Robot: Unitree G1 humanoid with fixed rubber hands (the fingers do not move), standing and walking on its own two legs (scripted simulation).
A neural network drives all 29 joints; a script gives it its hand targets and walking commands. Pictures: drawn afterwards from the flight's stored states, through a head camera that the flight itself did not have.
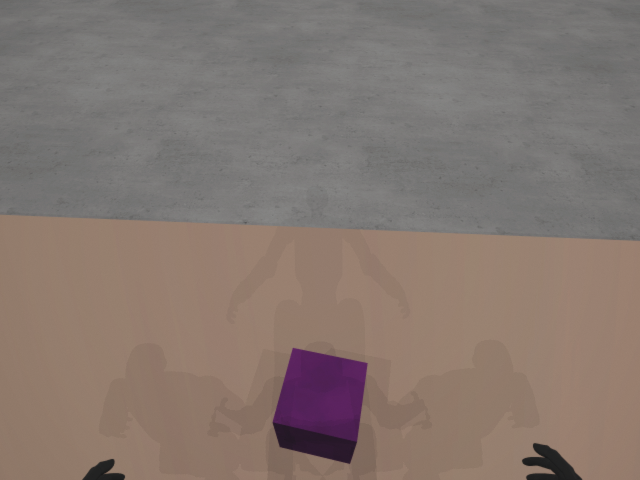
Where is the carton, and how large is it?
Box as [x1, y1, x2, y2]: [273, 348, 367, 463]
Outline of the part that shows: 293,348 273,419 273,425 279,445 282,447 349,463 356,443 367,363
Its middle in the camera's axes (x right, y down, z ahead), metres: +0.01 +0.46 +1.09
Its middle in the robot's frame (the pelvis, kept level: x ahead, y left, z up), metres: +0.40 -0.01 -0.66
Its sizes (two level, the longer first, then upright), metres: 0.210 0.200 0.250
